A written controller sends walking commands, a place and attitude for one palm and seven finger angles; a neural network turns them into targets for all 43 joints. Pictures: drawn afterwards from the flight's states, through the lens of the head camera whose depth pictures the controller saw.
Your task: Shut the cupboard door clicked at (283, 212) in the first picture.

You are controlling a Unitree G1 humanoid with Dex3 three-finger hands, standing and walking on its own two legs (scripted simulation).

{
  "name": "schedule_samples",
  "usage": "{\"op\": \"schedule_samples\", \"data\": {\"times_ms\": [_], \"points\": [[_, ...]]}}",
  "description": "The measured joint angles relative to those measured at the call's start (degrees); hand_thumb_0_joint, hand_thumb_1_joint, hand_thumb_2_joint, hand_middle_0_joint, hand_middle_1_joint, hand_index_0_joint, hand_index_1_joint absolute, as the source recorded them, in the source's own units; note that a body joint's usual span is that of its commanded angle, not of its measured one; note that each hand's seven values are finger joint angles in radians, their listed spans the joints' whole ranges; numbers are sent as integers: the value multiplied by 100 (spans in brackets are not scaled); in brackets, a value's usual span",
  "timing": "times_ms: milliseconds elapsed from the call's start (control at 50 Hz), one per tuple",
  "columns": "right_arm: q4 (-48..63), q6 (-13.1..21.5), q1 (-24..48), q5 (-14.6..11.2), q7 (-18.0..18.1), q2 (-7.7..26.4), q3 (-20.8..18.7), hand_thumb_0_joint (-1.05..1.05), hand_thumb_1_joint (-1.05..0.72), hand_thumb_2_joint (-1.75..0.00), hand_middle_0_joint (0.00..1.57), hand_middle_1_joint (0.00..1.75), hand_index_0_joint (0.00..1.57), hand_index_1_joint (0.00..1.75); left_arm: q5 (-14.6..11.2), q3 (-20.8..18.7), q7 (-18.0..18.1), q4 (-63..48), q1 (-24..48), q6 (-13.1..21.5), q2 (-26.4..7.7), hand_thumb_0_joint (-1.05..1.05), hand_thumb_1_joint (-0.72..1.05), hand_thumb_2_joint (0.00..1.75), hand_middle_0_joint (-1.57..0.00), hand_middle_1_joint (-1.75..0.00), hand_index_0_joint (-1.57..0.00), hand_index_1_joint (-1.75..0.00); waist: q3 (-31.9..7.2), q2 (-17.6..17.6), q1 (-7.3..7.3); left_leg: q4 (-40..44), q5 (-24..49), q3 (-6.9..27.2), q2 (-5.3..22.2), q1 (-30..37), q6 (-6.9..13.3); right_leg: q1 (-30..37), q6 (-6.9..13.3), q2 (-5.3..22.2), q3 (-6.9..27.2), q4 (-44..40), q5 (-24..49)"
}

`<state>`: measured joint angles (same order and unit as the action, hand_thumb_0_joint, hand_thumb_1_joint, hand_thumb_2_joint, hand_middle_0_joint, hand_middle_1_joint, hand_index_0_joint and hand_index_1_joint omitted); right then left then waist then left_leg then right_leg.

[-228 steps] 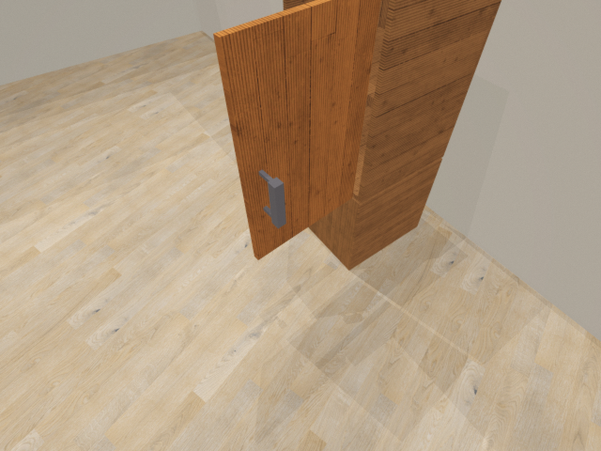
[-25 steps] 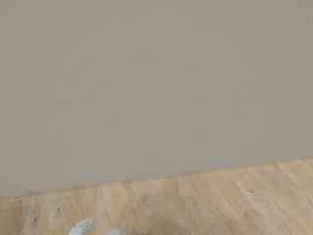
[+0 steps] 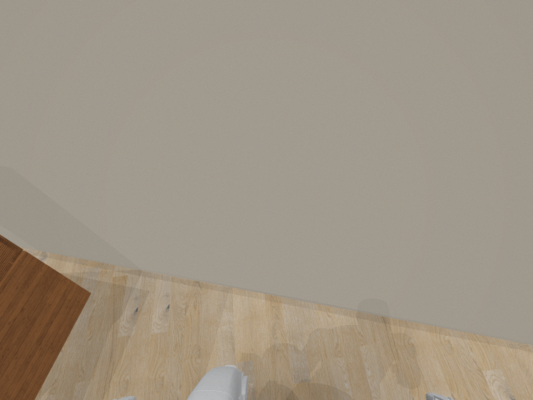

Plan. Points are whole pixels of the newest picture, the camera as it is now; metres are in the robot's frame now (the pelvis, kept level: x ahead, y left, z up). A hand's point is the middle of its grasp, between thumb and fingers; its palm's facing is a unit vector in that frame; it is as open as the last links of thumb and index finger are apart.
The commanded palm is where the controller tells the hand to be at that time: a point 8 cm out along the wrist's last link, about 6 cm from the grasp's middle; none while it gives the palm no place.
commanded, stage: turn to face it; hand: left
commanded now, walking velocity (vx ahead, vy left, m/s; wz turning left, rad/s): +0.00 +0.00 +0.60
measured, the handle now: out of the picture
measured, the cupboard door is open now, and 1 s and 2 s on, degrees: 95 95 95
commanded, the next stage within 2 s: none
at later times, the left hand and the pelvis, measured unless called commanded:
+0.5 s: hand out of the picture +0.05 +0.22 -0.16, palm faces +0.33 -0.90 -0.28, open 7.4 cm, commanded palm none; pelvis +0.02 -0.02 -0.01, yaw +18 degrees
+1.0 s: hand out of the picture -0.02 +0.16 -0.19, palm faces +0.61 -0.76 -0.24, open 7.4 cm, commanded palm none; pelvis +0.05 -0.04 -0.02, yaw +38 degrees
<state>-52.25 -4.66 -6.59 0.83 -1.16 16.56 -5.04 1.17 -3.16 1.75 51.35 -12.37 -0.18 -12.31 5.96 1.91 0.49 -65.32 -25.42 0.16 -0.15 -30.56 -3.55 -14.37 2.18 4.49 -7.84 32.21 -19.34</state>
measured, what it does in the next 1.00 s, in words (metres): steps on the spot, turning left: left foot, then right foot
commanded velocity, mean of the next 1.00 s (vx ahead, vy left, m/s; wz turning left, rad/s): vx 0.00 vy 0.00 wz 0.60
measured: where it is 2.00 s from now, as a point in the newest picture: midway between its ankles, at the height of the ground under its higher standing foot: outside the picture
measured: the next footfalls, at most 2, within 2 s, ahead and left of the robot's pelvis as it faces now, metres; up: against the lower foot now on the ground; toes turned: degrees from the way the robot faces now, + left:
left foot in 0.26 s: +0.02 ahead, +0.12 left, +0.00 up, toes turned +17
right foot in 0.58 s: +0.12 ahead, -0.15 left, +0.00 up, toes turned +18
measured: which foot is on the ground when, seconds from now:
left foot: up 0.00-0.24, down 0.26-0.58, up 0.60-0.92, down 0.94-1.00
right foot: down 0.00-0.26, up 0.28-0.56, down 0.58-0.94, up 0.96-1.00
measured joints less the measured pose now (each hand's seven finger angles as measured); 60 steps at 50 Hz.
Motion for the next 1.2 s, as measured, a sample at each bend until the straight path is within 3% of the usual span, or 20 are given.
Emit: {"op": "schedule_samples", "data": {"times_ms": [100,200,260,300,340,400,480,540,580,640,680,720,780,860,920,940,1000,1060,1120,1200], "points": [[28,-16,210,-22,-62,-110,87,0,-91,-90,19,30,20,30,9,83,-18,63,-175,25,136,1,90,90,-20,-30,-20,-30,85,-203,-50,964,91,-306,94,391,-66,263,9,170,-366,-331,68],[81,30,443,-38,-72,-248,192,0,-91,-90,19,30,20,30,26,75,-49,141,-271,26,164,1,90,90,-21,-30,-20,-30,181,-363,-193,2216,119,-547,80,935,44,293,-25,290,-741,-97,-154],[205,137,488,-14,-81,-292,253,0,-91,-90,20,30,20,30,-13,30,-81,206,-363,-4,102,1,90,90,-21,-30,-20,-30,141,-425,-201,3245,993,-696,50,1422,220,111,-119,412,-938,510,-472],[274,254,466,10,-65,-326,245,0,-91,-90,20,30,20,30,-40,4,-100,255,-278,-136,2,1,90,90,-21,-30,-20,-30,144,-482,-157,3121,865,-592,-8,1345,500,-349,-378,415,-551,1651,-973],[285,299,363,13,-15,-366,272,0,-91,-90,20,30,20,30,-34,-46,-73,279,-95,-278,-86,1,90,90,-21,-30,-20,-30,157,-519,-171,2986,676,-449,-42,1285,495,-796,-541,268,-14,2596,-1225],[209,281,173,30,69,-375,287,0,-91,-90,20,30,20,30,-37,-100,-90,205,158,-326,-144,1,90,90,-20,-30,-20,-30,124,-426,-165,3199,794,-210,-32,1340,380,-1219,-660,141,446,3086,-934],[76,236,-39,55,75,-351,272,0,-91,-90,20,30,20,30,-48,-121,-126,-13,395,-278,-183,1,90,90,-20,-30,-20,-30,97,-249,-103,3417,948,78,34,1394,287,-1224,-681,71,683,2366,-720],[16,178,-175,58,60,-309,219,0,-90,-90,20,30,21,30,-58,-109,-143,-150,514,-212,-197,1,90,90,-20,-30,-20,-30,64,-91,-4,3313,917,317,91,1302,155,-879,-660,-58,675,1336,-473],[2,132,-294,23,48,-282,172,0,-90,-90,20,30,21,30,-47,-86,-151,-263,496,-106,-234,1,90,90,-20,-30,-20,-30,-25,-79,32,3038,781,447,47,1134,70,-479,-583,-78,616,357,63],[-79,38,-274,-4,44,-132,56,0,-91,-90,20,30,20,30,1,-8,-93,-283,518,0,-94,0,90,90,-20,-30,-20,-30,69,64,104,1339,-320,405,-61,581,107,-437,-282,-22,387,543,-23],[-119,-14,-254,-6,23,-73,11,0,-91,-90,20,30,20,30,6,35,-50,-285,448,-24,5,0,90,90,-20,-30,-20,-30,88,45,139,281,-329,178,-68,287,85,-271,-215,67,265,403,-32],[-121,-33,-245,-10,-14,-72,7,1,-91,-90,20,30,20,30,14,65,-32,-253,374,-57,70,0,90,90,-20,-30,-20,-30,72,-35,192,7,-180,-50,1,209,25,-93,-215,157,127,163,48],[-106,-25,-233,-23,-67,-127,39,1,-91,-90,20,30,20,30,22,102,-45,-201,305,-55,118,0,90,90,-20,-30,-20,-30,61,-197,208,592,-64,-313,96,383,-39,99,-213,278,-114,-104,131],[-80,12,-142,-40,-93,-203,109,0,-91,-90,20,30,20,30,31,108,-69,-154,242,-20,114,1,90,90,-21,-30,-20,-30,109,-363,99,1722,-60,-519,134,779,-17,179,-248,394,-443,-85,56],[14,88,-77,-34,-100,-237,157,0,-91,-90,20,30,20,30,0,53,-92,-92,142,-41,37,1,90,90,-21,-30,-20,-30,101,-456,45,2801,515,-637,106,1211,73,89,-332,511,-672,297,-193],[83,143,-94,-16,-110,-199,168,0,-91,-90,20,30,20,30,-24,28,-107,-85,74,-74,20,1,90,90,-21,-30,-20,-30,29,-397,44,3154,876,-556,132,1328,239,-60,-386,513,-723,603,-323],[151,276,-41,26,-35,-294,190,0,-91,-90,20,30,20,30,-33,-58,-89,63,180,-287,-178,1,90,90,-21,-30,-20,-30,71,-553,15,2838,688,-411,8,1105,498,-765,-584,381,-4,2168,-1187],[156,306,-106,41,67,-337,229,0,-91,-90,20,30,20,30,-33,-124,-87,156,311,-363,-265,1,90,90,-20,-30,-20,-30,66,-507,-13,3073,792,-207,-25,1153,450,-1258,-662,163,449,3042,-910],[92,303,-171,48,99,-344,252,0,-91,-90,20,30,20,30,-45,-137,-107,105,366,-332,-291,1,90,90,-20,-30,-20,-30,47,-397,-43,3391,989,-21,-31,1270,414,-1367,-694,63,641,2898,-674],[28,258,-242,61,85,-333,233,0,-91,-90,20,30,20,30,-65,-115,-114,-4,444,-292,-278,1,91,90,-20,-30,-20,-30,24,-219,2,3506,1075,265,-19,1302,304,-1073,-676,-69,707,1890,-660]]}}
